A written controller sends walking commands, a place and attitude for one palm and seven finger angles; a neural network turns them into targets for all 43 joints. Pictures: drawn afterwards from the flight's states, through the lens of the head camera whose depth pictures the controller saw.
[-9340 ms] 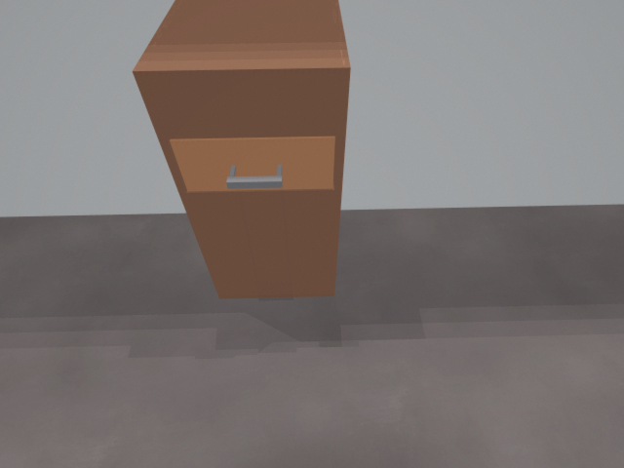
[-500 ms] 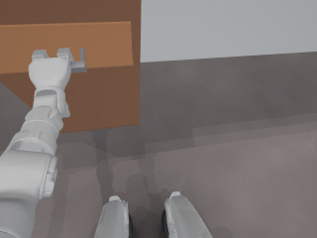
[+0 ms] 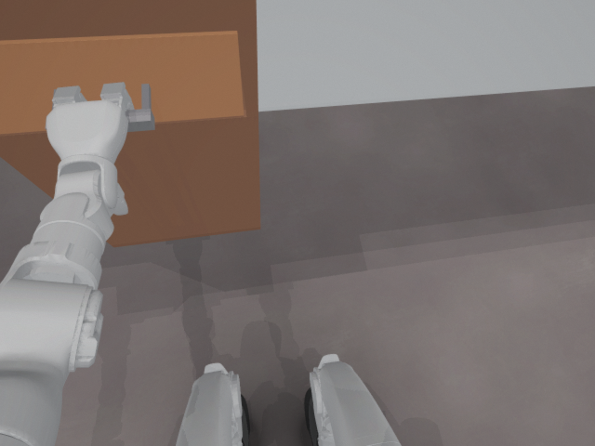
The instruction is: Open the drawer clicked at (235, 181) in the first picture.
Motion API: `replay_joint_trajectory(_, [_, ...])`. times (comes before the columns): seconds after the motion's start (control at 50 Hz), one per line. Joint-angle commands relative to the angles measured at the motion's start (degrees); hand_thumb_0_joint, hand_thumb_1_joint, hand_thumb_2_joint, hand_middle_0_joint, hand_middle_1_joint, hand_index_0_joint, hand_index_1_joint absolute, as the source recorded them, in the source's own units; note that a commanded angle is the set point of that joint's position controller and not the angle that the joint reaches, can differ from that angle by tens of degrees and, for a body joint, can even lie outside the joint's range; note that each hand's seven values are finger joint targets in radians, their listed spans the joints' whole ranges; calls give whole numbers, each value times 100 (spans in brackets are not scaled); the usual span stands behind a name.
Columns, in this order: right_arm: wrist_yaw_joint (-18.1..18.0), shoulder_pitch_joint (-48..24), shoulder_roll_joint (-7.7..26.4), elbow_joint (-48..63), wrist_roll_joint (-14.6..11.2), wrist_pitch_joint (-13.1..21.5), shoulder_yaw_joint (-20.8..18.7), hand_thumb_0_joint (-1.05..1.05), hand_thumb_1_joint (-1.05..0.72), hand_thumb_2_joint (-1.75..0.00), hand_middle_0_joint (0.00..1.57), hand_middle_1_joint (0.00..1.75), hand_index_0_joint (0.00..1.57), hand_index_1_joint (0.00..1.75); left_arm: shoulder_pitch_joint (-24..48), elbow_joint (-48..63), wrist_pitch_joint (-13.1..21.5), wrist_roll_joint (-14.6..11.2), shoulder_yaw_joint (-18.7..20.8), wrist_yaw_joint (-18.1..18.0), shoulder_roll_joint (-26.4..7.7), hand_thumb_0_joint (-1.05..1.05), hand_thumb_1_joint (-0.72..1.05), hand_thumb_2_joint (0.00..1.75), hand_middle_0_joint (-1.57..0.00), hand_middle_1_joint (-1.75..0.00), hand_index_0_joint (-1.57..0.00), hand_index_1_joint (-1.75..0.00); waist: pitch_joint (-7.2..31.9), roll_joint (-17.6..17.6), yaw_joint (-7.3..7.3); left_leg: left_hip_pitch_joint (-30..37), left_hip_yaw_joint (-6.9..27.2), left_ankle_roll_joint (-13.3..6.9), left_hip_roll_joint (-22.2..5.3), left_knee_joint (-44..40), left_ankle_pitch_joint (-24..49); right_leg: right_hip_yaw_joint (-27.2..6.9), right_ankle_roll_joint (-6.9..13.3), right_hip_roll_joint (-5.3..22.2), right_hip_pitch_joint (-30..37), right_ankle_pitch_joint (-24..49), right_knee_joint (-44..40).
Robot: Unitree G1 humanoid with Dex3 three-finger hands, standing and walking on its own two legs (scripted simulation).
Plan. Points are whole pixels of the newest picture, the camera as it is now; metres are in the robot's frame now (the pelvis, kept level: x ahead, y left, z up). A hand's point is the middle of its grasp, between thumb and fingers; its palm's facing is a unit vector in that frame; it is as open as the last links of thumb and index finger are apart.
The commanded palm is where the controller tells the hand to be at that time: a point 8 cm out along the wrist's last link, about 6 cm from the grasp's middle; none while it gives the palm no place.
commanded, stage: close the thumb around the handle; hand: left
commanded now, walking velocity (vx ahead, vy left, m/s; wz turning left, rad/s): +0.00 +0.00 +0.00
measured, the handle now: (102, 109) +0.58 +0.22 +0.00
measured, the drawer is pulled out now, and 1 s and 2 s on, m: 0.00 0.01 0.13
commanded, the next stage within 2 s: pull the drawer open in 0.70 s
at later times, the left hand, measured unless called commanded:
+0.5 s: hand (105, 151) +0.53 +0.22 -0.03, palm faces -0.05 -0.02 -1.00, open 7.4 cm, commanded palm +0.52 +0.21 +0.02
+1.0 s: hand (105, 156) +0.52 +0.22 -0.03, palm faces -0.06 -0.02 -1.00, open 5.3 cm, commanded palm +0.49 +0.20 +0.02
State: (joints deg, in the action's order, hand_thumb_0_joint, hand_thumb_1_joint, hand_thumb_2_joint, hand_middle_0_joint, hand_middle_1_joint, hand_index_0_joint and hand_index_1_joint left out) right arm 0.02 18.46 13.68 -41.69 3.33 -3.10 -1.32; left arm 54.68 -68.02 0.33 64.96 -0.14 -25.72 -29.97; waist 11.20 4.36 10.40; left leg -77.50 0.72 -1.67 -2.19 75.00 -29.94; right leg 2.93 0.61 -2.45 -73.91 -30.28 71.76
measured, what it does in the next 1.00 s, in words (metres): stands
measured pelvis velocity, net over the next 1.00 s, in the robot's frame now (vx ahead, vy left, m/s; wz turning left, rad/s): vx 0.00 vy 0.00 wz -0.01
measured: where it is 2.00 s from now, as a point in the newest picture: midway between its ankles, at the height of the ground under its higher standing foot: outside the picture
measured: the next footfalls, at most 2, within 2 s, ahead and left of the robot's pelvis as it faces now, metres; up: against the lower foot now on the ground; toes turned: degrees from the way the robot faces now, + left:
none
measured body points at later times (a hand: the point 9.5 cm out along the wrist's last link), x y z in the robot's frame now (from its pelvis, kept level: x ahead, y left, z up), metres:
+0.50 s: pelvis +0.00 +0.00 +0.00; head +0.17 +0.02 +0.42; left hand +0.52 +0.22 +0.03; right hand +0.00 -0.27 -0.12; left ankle +0.03 +0.10 -0.61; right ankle +0.02 -0.12 -0.61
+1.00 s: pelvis +0.00 +0.00 +0.01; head +0.17 +0.01 +0.42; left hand +0.52 +0.22 +0.03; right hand +0.00 -0.26 -0.12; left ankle +0.03 +0.10 -0.61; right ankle +0.02 -0.12 -0.61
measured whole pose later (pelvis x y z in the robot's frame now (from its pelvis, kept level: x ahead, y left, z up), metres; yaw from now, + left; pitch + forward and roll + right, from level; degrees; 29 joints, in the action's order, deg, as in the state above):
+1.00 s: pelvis +0.00 +0.00 +0.01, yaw -1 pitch +32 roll -4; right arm 0.2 19.1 13.7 -41.4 3.0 -3.9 -1.7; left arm 50.9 -63.9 0.3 63.9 0.1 -25.4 -29.2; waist 10.8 4.4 9.4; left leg -75.5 -0.2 -2.0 -2.4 73.8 -30.2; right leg 1.9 0.2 -2.7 -72.3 -30.1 70.5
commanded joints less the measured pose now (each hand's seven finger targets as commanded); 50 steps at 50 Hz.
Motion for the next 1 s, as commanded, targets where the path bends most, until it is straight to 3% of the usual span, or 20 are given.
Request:
replay_joint_trajectory(0.0, [-56,1158,1077,170,-9,31,-379,0,-90,-90,20,30,20,30,2176,1014,34,17,247,-177,-1267,0,-44,32,-30,-121,-30,-121,3162,520,104,2872,194,-116,106,-664,2265,-26,133,-137,1255,1878,-909])
replay_joint_trajectory(0.06, [-44,1137,1068,186,-8,20,-393,0,-90,-90,20,30,20,30,2011,1081,51,-1,266,-175,-1222,0,-28,40,-32,-122,-32,-122,3264,537,65,2979,176,-112,106,-653,2415,-35,131,-141,1322,2030,-899])
replay_joint_trajectory(0.2, [-58,1111,1090,171,-28,22,-361,0,-90,-90,20,30,20,30,2035,891,34,-23,320,-204,-1376,0,12,56,-34,-127,-34,-127,2953,251,125,2525,100,-155,132,-659,2028,-76,105,-135,1450,1881,-958])
replay_joint_trajectory(0.32, [-56,1118,1097,195,-31,20,-360,0,-90,-90,20,30,20,30,2009,860,5,5,302,-180,-1363,0,45,71,-37,-130,-37,-130,2998,378,108,2640,124,-133,130,-645,2185,-58,114,-134,1355,1956,-910])
replay_joint_trajectory(0.36, [-63,1137,1111,198,-22,16,-366,0,-90,-90,20,30,20,30,2135,1011,48,6,363,-168,-1458,0,56,76,-38,-131,-38,-131,3202,514,78,2807,170,-114,111,-633,2329,-38,120,-128,1320,1995,-842])
replay_joint_trajectory(0.46, [-56,1127,1087,196,-37,3,-373,0,-90,-90,20,30,20,30,2144,905,9,0,155,-145,-1164,0,84,88,-40,-134,-40,-134,3000,474,169,2838,211,-103,89,-661,2243,0,117,-134,1120,1826,-882])
replay_joint_trajectory(0.48, [-58,1135,1108,176,-35,5,-368,0,-90,-90,20,30,20,30,2199,916,10,16,232,-161,-1289,0,90,90,-40,-135,-40,-135,2995,495,141,2845,236,-95,86,-678,2200,11,128,-136,1075,1740,-876])
replay_joint_trajectory(0.54, [-66,1137,1101,156,-28,17,-376,0,-90,-90,20,30,20,30,2340,814,-31,5,129,-155,-1147,0,90,90,-40,-135,-40,-135,2909,431,249,2876,279,-97,68,-693,2146,35,120,-133,947,1638,-882])
replay_joint_trajectory(0.58, [-71,1168,1113,178,-25,18,-369,0,-90,-90,20,30,20,30,2339,881,-22,-8,217,-133,-1287,0,90,90,-40,-135,-40,-135,3090,487,181,2902,257,-103,80,-678,2162,26,125,-138,1037,1664,-870])
replay_joint_trajectory(0.62, [-67,1167,1100,203,-24,10,-358,0,-90,-90,20,30,20,30,2215,871,-28,-4,161,-105,-1192,0,90,90,-40,-135,-40,-135,3069,545,146,2924,253,-90,88,-699,2249,33,137,-140,1077,1728,-870])
replay_joint_trajectory(0.64, [-60,1173,1090,176,-25,8,-373,0,-90,-90,20,30,20,30,2239,809,-30,-8,124,-87,-1111,0,90,90,-40,-135,-40,-135,3065,442,208,2960,269,-100,75,-670,2286,23,128,-143,1026,1754,-867])
replay_joint_trajectory(0.74, [-79,1179,1105,161,-22,22,-364,0,-90,-90,20,30,20,30,2391,942,3,-27,162,-72,-1211,0,90,90,-40,-135,-40,-135,3071,564,202,2952,290,-92,67,-697,2212,27,137,-143,997,1675,-855])
replay_joint_trajectory(0.9, [-37,1080,1048,265,-40,-21,-388,0,-90,-90,20,30,20,30,1367,1187,90,-121,157,-59,-917,0,90,90,-40,-135,-40,-135,3131,497,-103,3121,194,-69,74,-828,2380,21,148,-153,1371,1896,-945])
replay_joint_trajectory(0.98, [-36,1062,1026,223,-37,-35,-437,0,-90,-90,20,30,20,30,1089,1327,109,-122,137,-160,-745,0,90,90,-40,-135,-40,-135,3074,293,-123,3176,162,-74,68,-870,2524,2,130,-139,1531,2120,-995])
